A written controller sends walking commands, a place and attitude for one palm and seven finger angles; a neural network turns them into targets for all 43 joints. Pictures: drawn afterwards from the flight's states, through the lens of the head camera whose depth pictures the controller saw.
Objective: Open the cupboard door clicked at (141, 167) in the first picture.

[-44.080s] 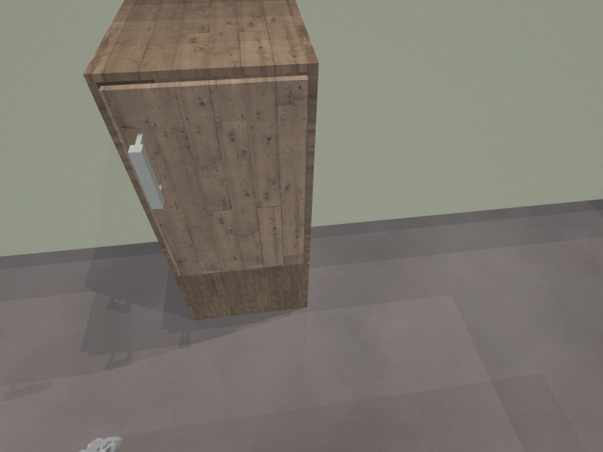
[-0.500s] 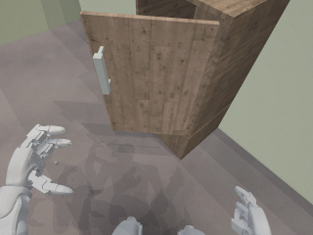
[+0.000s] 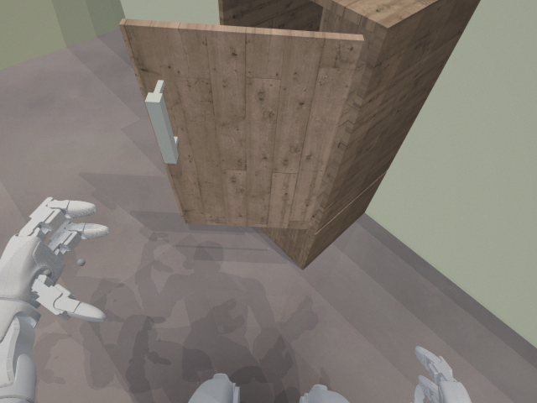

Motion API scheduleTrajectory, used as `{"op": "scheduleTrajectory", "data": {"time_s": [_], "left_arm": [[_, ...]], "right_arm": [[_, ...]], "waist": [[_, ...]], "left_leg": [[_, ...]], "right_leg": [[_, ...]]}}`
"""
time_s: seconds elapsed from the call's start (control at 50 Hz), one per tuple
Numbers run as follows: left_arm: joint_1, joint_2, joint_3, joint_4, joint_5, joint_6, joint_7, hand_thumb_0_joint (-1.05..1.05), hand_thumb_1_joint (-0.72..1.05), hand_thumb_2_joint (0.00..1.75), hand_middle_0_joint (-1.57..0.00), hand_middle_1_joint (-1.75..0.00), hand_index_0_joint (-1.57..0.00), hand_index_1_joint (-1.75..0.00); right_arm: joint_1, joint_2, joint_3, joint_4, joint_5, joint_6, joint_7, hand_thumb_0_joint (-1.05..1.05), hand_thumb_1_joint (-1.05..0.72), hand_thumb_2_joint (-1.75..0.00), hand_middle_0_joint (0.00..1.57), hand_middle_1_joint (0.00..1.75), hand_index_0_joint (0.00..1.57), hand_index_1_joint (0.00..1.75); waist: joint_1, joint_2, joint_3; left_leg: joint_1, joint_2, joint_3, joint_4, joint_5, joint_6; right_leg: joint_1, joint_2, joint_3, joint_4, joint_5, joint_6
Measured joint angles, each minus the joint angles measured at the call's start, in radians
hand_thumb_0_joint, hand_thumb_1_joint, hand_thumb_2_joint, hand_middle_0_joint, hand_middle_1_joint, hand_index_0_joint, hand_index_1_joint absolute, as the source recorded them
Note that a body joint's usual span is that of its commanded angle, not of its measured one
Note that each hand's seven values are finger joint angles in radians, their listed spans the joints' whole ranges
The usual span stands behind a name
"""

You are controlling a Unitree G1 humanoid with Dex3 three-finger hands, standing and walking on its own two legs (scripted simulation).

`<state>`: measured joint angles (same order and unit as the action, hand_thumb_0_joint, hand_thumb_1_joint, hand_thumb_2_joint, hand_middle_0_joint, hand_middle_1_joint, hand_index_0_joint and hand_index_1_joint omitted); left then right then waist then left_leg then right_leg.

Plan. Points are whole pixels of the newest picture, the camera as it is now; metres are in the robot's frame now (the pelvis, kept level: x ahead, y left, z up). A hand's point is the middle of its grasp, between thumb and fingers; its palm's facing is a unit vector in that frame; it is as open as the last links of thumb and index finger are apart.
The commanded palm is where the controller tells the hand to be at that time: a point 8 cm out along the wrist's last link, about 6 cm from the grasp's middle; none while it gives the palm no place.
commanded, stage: raise the hand with hooked fingers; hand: left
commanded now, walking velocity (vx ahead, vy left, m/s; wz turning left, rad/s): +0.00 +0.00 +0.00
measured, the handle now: (166, 123) +0.58 +0.23 +0.03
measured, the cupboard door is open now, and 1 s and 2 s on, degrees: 45 45 45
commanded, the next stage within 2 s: move the hooked fingers beside the handle in 0.26 s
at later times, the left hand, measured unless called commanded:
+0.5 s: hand (92, 258) +0.29 +0.26 +0.05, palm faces +0.03 -1.00 -0.04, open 14.0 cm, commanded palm +0.28 +0.31 +0.05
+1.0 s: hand (109, 203) +0.39 +0.27 +0.04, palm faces +0.02 -1.00 -0.02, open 14.0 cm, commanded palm +0.37 +0.32 +0.05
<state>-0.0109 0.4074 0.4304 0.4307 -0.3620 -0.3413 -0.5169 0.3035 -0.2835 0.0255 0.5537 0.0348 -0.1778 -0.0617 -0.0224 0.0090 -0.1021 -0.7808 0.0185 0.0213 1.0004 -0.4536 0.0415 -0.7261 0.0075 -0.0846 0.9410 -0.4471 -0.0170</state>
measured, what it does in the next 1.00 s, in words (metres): stands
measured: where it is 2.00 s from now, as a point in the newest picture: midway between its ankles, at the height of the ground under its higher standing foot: outside the picture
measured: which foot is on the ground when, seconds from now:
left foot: down 0.00-1.00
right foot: down 0.00-1.00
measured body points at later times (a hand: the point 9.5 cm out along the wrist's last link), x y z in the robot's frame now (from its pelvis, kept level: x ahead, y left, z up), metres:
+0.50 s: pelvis +0.00 -0.01 +0.00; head +0.07 +0.00 +0.44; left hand +0.29 +0.31 +0.05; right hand +0.16 -0.26 -0.09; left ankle +0.02 +0.09 -0.68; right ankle +0.01 -0.11 -0.68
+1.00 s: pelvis +0.00 -0.01 -0.01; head +0.10 +0.00 +0.43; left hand +0.38 +0.32 +0.05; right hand +0.09 -0.29 -0.11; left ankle +0.02 +0.09 -0.68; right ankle +0.01 -0.12 -0.68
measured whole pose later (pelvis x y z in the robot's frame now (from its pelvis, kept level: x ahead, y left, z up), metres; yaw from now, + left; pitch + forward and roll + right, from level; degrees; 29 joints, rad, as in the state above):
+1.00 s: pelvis +0.00 -0.01 -0.01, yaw -1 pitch +18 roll -2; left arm -0.42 0.53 0.52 0.85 -0.27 -0.37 -0.54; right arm 0.33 -0.29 0.03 0.60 0.04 -0.09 -0.06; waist -0.07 0.01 -0.11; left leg -0.89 0.04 0.02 1.06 -0.48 0.02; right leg -0.85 0.03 -0.08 1.01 -0.47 -0.04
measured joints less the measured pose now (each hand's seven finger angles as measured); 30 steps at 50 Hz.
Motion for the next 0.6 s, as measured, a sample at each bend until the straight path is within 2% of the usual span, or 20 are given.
{"op": "scheduleTrajectory", "data": {"time_s": [0.16, 0.34, 0.42, 0.5, 0.6], "left_arm": [[0.004, -0.007, -0.005, -0.002, 0.014, -0.005, 0.011, -0.02, -0.50, 0.30, -0.30, -1.20, -0.30, -1.20], [-0.015, -0.004, 0.001, 0.022, 0.001, -0.007, 0.009, -0.02, -0.50, 0.30, -0.30, -1.20, -0.30, -1.20], [-0.026, -0.005, -0.006, 0.041, 0.009, 0.003, 0.002, -0.02, -0.50, 0.30, -0.30, -1.20, -0.30, -1.20], [-0.083, 0.003, -0.007, 0.088, 0.028, -0.005, -0.001, -0.02, -0.50, 0.30, -0.30, -1.20, -0.30, -1.20], [-0.203, 0.036, 0.022, 0.183, 0.040, -0.015, -0.008, -0.02, -0.50, 0.30, -0.30, -1.20, -0.30, -1.20]], "right_arm": [[-0.017, 0.006, 0.000, -0.002, 0.002, 0.008, 0.001, 0.01, -0.90, -0.90, 0.21, 0.30, 0.20, 0.30], [-0.033, 0.014, 0.013, -0.006, 0.006, 0.009, -0.006, 0.01, -0.90, -0.90, 0.21, 0.30, 0.20, 0.30], [-0.035, 0.011, 0.014, -0.007, 0.007, 0.007, -0.009, 0.01, -0.90, -0.90, 0.21, 0.30, 0.20, 0.30], [-0.042, 0.006, 0.017, 0.006, 0.004, 0.005, -0.018, 0.01, -0.90, -0.90, 0.21, 0.30, 0.21, 0.30], [-0.052, 0.004, 0.020, 0.028, 0.005, 0.009, -0.025, 0.01, -0.90, -0.90, 0.21, 0.30, 0.21, 0.30]], "waist": [[0.000, 0.003, 0.007], [0.010, 0.011, 0.002], [0.013, 0.014, 0.002], [0.014, 0.010, 0.005], [0.002, 0.001, 0.014]], "left_leg": [[-0.005, 0.003, -0.007, 0.007, -0.002, -0.006], [-0.002, 0.002, -0.011, 0.004, 0.000, -0.013], [-0.006, 0.002, -0.016, 0.007, 0.000, -0.016], [-0.021, 0.003, -0.021, 0.020, -0.003, -0.019], [-0.052, 0.009, -0.028, 0.045, -0.010, -0.025]], "right_leg": [[-0.003, 0.003, -0.006, 0.007, -0.004, -0.006], [-0.003, 0.003, -0.010, 0.012, -0.008, -0.013], [-0.006, 0.003, -0.014, 0.016, -0.011, -0.016], [-0.020, 0.003, -0.019, 0.030, -0.016, -0.020], [-0.049, 0.009, -0.026, 0.052, -0.023, -0.026]]}}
